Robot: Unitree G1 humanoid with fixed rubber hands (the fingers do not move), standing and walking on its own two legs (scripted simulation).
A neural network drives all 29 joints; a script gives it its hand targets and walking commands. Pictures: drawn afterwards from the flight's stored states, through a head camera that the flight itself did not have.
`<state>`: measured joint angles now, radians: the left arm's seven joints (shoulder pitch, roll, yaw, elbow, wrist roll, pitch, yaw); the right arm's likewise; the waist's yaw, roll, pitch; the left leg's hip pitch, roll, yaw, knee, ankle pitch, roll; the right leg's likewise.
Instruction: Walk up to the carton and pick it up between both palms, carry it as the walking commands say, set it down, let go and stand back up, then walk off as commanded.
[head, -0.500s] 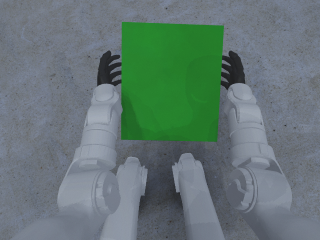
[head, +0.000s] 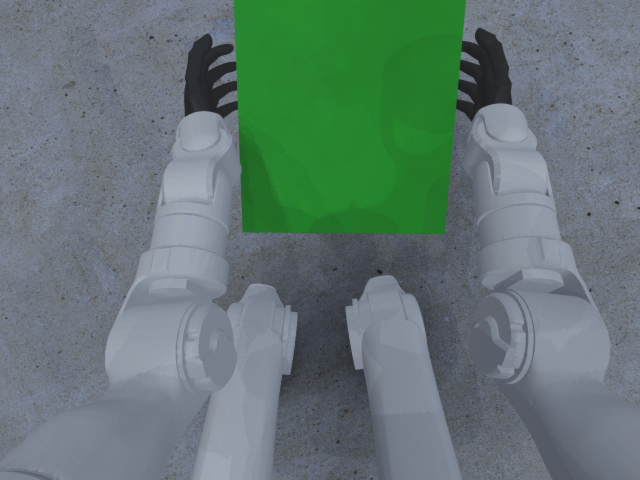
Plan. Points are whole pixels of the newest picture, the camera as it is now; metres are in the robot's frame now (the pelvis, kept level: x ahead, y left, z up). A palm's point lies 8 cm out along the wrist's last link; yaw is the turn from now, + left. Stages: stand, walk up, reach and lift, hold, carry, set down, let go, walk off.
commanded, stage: set down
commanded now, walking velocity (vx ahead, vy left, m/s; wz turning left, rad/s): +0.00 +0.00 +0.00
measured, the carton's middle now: (339, 117) +0.53 -0.06 -0.22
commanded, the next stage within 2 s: none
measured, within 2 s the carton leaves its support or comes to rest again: neither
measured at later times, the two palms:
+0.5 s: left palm (221, 121) +0.53 +0.10 -0.19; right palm (462, 106) +0.52 -0.21 -0.19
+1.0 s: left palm (222, 116) +0.54 +0.10 -0.20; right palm (457, 102) +0.53 -0.21 -0.20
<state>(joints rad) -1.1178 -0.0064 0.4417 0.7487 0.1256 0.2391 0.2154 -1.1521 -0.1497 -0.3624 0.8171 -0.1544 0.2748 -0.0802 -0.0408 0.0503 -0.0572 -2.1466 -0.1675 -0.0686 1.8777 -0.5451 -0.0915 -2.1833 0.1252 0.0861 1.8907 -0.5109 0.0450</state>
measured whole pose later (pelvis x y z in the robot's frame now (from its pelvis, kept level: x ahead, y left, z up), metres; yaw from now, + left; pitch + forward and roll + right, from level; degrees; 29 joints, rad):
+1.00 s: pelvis +0.00 +0.01 -0.06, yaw +1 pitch +41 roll +2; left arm -1.33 0.09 0.42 0.88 0.05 0.20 0.19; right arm -1.38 -0.27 -0.36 0.97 -0.14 0.23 0.02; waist -0.05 0.07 0.18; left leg -2.26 -0.19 -0.04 2.12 -0.58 -0.09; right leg -2.28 0.08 0.06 2.13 -0.57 0.04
